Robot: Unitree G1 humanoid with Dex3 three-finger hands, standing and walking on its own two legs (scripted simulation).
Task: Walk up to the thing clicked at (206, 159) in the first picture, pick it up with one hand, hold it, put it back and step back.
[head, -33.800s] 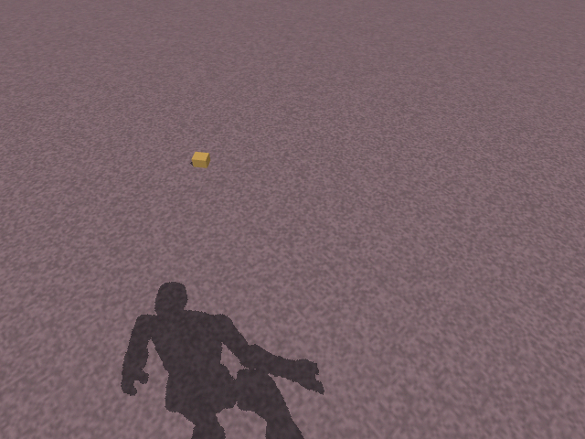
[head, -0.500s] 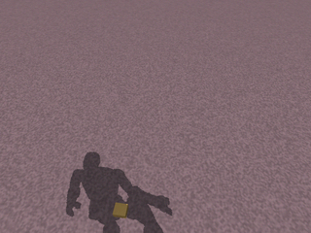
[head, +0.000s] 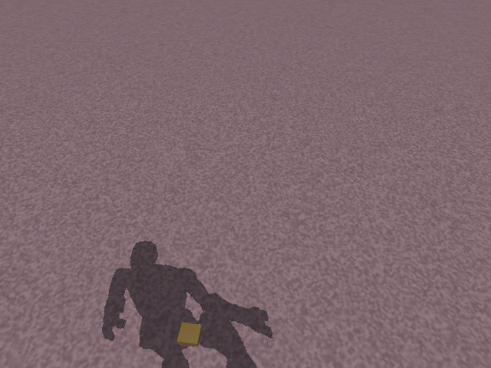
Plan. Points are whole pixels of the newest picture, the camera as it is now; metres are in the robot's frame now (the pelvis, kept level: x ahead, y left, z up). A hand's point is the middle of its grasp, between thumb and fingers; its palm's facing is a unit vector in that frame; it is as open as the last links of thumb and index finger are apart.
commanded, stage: stand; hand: left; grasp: from above
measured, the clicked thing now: (190, 334) +0.38 +0.20 -0.76
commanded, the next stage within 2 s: step back in 0.62 s
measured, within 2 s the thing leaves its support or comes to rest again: neither
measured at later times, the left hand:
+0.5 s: hand out of the picture +0.08 +0.24 -0.16, palm faces -0.01 -0.94 -0.33, open 7.4 cm
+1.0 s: hand out of the picture +0.08 +0.28 -0.18, palm faces -0.07 -0.91 -0.40, open 7.4 cm
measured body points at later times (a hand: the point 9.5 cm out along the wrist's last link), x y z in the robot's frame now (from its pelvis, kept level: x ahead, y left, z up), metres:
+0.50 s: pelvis +0.00 +0.00 +0.00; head +0.01 -0.01 +0.45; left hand +0.08 +0.29 -0.13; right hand +0.07 -0.30 -0.14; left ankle +0.00 +0.13 -0.75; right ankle -0.01 -0.14 -0.75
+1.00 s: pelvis -0.06 +0.02 -0.03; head +0.00 +0.03 +0.41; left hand +0.09 +0.33 -0.15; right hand +0.03 -0.32 -0.14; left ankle -0.07 +0.13 -0.74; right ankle -0.01 -0.13 -0.75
